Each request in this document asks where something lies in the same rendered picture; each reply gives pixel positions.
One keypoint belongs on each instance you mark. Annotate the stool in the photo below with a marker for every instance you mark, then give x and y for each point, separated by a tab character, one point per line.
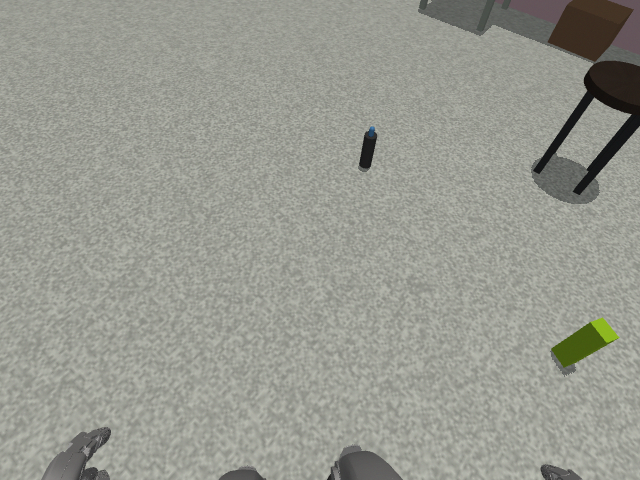
617	85

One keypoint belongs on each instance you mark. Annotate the left robot hand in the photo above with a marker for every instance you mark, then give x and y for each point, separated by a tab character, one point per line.
70	465

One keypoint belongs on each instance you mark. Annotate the right robot hand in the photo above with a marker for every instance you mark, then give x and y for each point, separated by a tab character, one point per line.
550	472

